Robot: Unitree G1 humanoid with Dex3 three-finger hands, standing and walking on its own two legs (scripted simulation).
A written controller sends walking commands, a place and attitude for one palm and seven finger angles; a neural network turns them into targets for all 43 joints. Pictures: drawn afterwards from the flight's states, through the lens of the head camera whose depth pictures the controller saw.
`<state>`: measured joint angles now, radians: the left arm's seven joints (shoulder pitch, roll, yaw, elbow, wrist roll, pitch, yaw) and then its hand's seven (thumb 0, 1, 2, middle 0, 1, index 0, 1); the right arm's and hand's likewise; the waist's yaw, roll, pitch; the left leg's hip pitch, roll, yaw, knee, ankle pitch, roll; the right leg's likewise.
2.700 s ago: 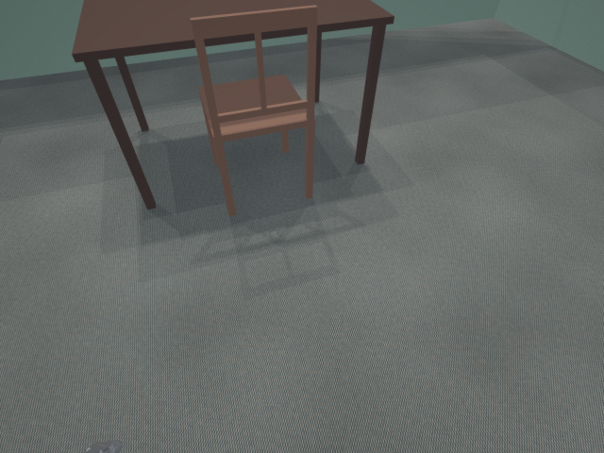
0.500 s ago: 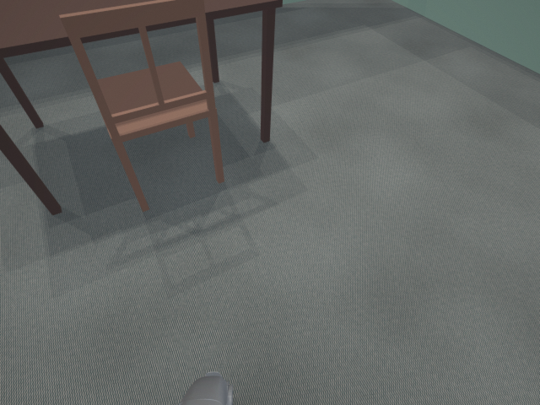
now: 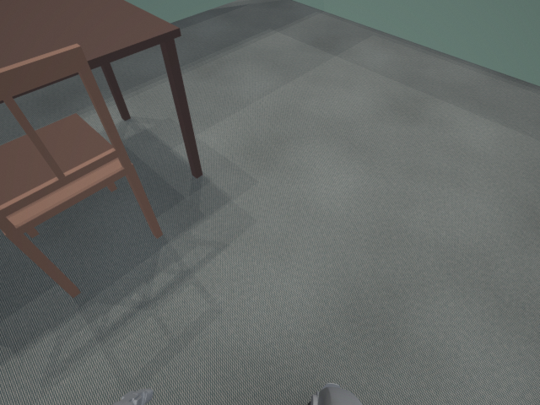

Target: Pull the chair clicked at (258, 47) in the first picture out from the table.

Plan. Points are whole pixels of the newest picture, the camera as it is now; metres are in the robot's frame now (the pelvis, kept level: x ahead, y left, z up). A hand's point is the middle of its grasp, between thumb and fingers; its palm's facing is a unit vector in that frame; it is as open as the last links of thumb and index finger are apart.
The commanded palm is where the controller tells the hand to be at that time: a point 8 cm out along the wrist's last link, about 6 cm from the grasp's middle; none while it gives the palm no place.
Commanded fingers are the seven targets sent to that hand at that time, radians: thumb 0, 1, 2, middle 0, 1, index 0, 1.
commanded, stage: walk to a spot facing it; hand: left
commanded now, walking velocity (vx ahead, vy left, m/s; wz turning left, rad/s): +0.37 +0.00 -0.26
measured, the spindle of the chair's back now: (36, 141) +0.76 +0.65 -0.11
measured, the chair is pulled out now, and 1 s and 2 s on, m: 0.00 0.00 0.00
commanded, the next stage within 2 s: turn to face it in 0.62 s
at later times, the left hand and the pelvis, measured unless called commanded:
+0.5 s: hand (169, 373) +0.21 +0.19 -0.20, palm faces +0.01 -0.99 -0.16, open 7.3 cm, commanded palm none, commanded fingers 0.00 0.90 0.90 -0.20 -0.30 -0.20 -0.30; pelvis +0.23 +0.01 -0.01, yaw -4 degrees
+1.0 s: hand (219, 222) +0.54 +0.13 -0.17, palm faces -0.13 -0.97 -0.20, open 7.3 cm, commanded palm none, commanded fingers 0.00 0.90 0.90 -0.20 -0.30 -0.20 -0.30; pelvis +0.41 -0.02 -0.02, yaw -5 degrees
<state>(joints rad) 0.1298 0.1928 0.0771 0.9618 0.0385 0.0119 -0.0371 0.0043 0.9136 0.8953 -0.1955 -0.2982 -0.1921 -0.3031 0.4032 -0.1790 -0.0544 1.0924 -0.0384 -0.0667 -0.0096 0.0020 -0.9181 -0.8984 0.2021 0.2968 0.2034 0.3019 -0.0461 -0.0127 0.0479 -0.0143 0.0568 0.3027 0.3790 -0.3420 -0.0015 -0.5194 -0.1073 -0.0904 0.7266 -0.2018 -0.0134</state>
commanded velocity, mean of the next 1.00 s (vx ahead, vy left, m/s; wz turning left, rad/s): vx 0.21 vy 0.00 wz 0.01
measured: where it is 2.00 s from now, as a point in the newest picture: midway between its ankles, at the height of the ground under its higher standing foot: (280, 342)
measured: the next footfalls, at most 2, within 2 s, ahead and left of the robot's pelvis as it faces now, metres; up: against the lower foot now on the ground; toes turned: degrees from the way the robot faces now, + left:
right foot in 0.08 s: +0.17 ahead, -0.13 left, +0.00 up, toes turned -10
left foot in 0.48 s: +0.35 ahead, +0.11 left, +0.00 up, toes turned +7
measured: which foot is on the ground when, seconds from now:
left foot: down 0.00-0.08, up 0.10-0.46, down 0.48-0.94, up 0.96-1.00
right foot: up 0.00-0.06, down 0.08-0.48, up 0.50-0.92, down 0.94-1.00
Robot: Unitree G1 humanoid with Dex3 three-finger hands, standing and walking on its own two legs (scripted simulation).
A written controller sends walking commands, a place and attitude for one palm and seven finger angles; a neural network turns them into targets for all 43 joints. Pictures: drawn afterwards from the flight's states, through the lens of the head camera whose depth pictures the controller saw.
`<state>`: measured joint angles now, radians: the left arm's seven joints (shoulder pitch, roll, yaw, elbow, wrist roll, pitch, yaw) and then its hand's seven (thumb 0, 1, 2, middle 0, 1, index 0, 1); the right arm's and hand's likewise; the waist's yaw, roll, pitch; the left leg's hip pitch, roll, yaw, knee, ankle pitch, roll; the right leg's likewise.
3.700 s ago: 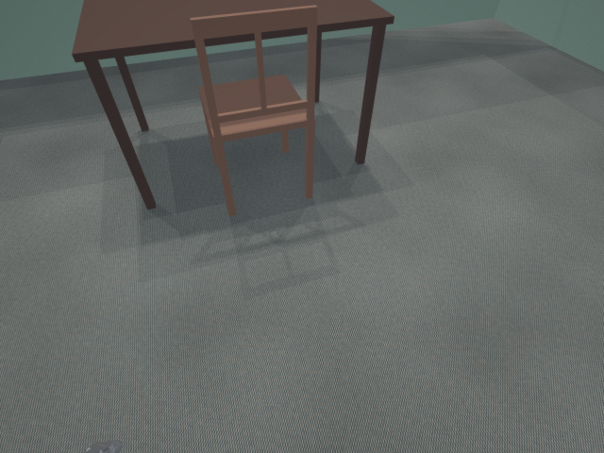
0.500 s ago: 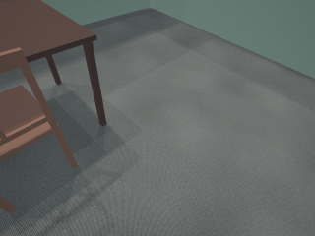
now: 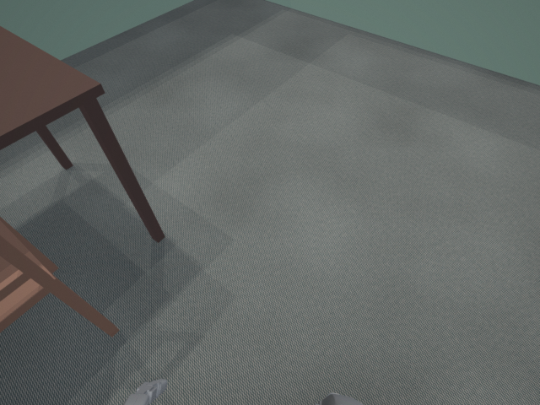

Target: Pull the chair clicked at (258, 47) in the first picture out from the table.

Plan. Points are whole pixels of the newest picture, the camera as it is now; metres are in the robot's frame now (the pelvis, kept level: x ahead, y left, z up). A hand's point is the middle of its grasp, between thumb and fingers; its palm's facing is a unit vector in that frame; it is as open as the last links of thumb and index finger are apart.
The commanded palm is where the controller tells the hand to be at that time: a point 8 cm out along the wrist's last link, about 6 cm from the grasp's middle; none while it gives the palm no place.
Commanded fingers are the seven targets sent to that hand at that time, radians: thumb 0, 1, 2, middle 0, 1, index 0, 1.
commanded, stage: turn to face it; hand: left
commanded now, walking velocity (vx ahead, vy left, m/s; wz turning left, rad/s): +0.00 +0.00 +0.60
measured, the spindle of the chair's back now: out of the picture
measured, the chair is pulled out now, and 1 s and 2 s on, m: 0.00 0.00 0.00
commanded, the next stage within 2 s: take the last steps up to it in 1.40 s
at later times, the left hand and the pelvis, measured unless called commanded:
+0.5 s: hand out of the picture +0.06 +0.28 -0.15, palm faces +0.31 -0.92 -0.24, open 7.4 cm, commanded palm none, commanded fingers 0.00 0.90 0.90 -0.20 -0.30 -0.20 -0.30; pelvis +0.04 +0.05 +0.02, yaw +16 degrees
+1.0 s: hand out of the picture +0.01 +0.19 -0.13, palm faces +0.56 -0.78 -0.28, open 7.4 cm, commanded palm none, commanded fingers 0.00 0.90 0.90 -0.20 -0.30 -0.20 -0.30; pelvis +0.05 -0.02 +0.02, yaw +36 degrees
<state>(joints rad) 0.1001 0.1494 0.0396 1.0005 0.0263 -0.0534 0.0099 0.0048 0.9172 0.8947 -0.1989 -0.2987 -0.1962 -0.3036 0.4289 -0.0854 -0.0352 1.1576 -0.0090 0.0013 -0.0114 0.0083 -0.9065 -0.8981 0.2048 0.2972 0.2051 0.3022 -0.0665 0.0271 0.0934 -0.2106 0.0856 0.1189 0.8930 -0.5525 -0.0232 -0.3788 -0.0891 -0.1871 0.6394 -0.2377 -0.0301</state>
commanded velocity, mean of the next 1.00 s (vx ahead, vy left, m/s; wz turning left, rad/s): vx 0.00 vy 0.00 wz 0.59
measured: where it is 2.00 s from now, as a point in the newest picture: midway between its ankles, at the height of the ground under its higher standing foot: outside the picture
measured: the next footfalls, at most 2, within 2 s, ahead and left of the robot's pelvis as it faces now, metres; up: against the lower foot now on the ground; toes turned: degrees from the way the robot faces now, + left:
left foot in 0.26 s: +0.08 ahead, +0.14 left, +0.00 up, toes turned +18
right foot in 0.78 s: +0.14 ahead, -0.10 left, +0.00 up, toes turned +25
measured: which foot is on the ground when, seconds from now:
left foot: up 0.00-0.24, down 0.26-0.78, up 0.80-1.00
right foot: down 0.00-0.26, up 0.28-0.76, down 0.78-1.00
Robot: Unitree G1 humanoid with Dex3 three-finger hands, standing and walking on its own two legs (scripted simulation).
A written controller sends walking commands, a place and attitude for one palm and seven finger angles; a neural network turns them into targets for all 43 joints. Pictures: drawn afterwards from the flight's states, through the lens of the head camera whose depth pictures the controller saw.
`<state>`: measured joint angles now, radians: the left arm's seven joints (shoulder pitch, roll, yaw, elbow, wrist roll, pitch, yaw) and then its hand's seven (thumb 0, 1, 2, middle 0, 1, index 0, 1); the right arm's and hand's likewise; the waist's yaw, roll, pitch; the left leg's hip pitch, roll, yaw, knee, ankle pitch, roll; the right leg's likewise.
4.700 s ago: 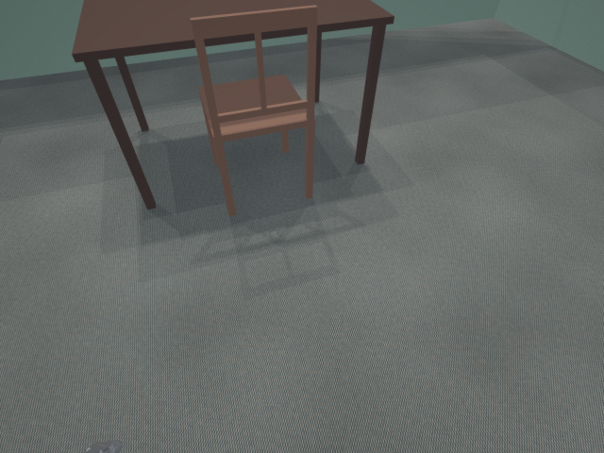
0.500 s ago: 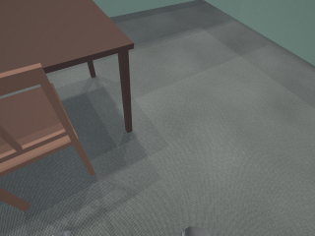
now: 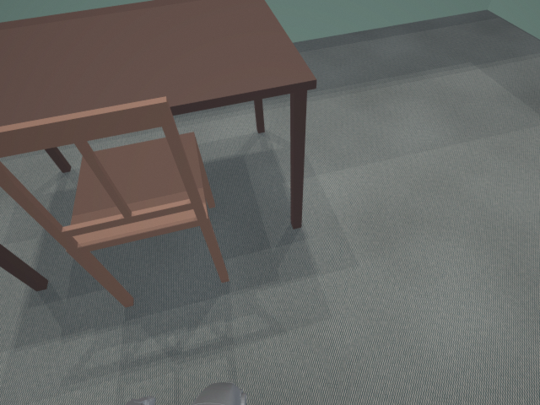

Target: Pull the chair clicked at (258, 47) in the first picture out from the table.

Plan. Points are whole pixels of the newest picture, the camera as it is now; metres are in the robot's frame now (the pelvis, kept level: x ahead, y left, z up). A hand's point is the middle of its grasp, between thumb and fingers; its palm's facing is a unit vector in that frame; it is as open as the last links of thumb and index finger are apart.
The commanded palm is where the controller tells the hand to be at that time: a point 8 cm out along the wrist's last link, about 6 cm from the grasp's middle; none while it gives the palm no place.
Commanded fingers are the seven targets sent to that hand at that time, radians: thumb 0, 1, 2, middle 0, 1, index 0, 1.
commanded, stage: turn to face it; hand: left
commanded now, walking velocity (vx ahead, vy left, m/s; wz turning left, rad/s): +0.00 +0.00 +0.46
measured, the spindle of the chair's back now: (106, 182) +0.62 +0.44 -0.11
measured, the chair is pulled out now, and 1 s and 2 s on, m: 0.00 0.00 0.00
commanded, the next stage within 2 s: take the last steps up to it in 0.40 s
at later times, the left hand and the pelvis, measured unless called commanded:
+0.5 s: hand out of the picture +0.00 +0.27 -0.17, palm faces +0.23 -0.94 -0.26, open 7.4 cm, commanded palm none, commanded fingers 0.00 0.90 0.90 -0.20 -0.30 -0.20 -0.30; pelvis -0.01 +0.05 +0.00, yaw +11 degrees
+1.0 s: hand out of the picture -0.06 +0.18 -0.16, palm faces +0.37 -0.91 -0.18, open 7.4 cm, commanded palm none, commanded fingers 0.00 0.90 0.90 -0.20 -0.30 -0.20 -0.30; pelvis +0.05 +0.05 +0.01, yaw +18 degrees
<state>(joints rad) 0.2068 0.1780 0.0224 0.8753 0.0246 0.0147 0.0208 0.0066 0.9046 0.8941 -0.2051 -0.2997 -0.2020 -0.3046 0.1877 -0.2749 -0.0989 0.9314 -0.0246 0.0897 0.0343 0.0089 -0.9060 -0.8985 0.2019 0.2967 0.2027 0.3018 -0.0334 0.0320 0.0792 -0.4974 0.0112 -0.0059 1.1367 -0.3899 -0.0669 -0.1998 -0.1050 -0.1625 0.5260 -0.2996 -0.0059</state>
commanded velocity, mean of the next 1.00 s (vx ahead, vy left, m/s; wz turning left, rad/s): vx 0.16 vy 0.03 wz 0.20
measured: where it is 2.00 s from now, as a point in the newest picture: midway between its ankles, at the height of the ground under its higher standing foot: (232, 403)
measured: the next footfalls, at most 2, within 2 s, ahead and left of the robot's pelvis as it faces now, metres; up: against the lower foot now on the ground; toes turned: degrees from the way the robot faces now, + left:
left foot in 0.20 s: +0.00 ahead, +0.15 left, +0.00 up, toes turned +12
right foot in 0.66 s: +0.05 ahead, -0.07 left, +0.00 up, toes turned +9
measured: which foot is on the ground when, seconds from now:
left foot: up 0.00-0.18, down 0.20-0.66, up 0.68-1.00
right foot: down 0.00-0.20, up 0.22-0.64, down 0.66-1.00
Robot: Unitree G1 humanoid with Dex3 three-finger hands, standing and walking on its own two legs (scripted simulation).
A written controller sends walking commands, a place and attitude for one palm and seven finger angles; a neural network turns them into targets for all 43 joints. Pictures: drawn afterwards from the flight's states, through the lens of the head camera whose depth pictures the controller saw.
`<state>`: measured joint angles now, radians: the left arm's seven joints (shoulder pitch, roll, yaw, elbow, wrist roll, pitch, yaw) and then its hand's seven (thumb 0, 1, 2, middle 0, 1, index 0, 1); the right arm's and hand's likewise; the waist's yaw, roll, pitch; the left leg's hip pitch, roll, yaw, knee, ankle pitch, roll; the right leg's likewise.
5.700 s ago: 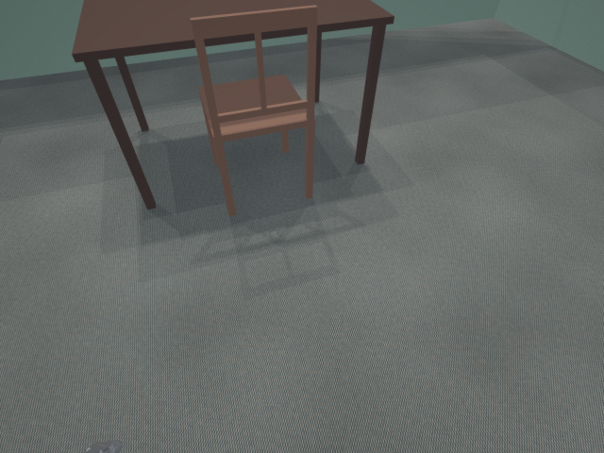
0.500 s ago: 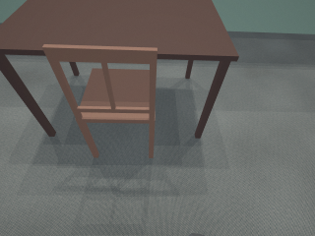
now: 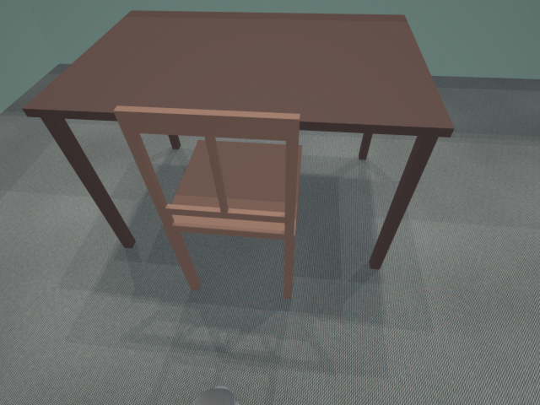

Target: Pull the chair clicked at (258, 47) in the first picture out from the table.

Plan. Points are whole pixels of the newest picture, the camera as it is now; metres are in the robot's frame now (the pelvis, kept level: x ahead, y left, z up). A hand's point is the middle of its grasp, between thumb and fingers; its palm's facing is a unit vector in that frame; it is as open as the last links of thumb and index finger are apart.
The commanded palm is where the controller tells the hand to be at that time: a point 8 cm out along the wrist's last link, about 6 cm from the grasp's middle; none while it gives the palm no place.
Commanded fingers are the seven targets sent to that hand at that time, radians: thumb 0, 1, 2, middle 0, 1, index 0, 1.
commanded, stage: take the last steps up to it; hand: left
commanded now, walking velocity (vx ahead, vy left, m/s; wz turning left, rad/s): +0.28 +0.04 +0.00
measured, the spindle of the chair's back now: (217, 176) +0.66 +0.19 -0.12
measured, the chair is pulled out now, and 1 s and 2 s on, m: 0.00 0.00 0.00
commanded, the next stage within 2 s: come to a stop and stand still in 0.40 s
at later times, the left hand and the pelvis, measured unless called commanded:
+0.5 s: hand (159, 350) +0.24 +0.24 -0.17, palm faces +0.00 -0.98 -0.21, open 7.4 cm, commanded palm none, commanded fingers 0.00 0.90 0.90 -0.20 -0.30 -0.20 -0.30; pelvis +0.15 +0.06 -0.01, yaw -3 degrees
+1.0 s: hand (145, 350) +0.24 +0.27 -0.19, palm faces -0.01 -0.97 -0.25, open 7.3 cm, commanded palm none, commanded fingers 0.00 0.90 0.90 -0.20 -0.30 -0.20 -0.30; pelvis +0.17 +0.08 -0.02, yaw -3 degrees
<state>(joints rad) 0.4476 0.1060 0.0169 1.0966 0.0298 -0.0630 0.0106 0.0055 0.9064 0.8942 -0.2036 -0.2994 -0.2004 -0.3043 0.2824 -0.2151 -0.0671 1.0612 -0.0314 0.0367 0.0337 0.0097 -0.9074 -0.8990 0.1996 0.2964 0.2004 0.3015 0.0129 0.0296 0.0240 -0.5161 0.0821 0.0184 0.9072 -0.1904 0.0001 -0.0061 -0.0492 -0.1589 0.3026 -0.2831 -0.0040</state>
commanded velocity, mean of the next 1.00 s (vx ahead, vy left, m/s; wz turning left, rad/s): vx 0.04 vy -0.01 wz -0.02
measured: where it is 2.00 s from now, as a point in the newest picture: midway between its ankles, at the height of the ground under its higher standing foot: outside the picture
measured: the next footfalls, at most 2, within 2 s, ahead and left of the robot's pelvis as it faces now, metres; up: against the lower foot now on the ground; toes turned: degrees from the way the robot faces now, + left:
left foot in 0.14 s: +0.14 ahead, +0.15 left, +0.00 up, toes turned +6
right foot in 0.58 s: +0.29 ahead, -0.06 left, +0.00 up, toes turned -9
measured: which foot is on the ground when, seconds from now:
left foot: up 0.00-0.12, down 0.14-0.60, up 0.62-0.92, down 0.94-1.00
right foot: down 0.00-0.16, up 0.18-0.56, down 0.58-1.00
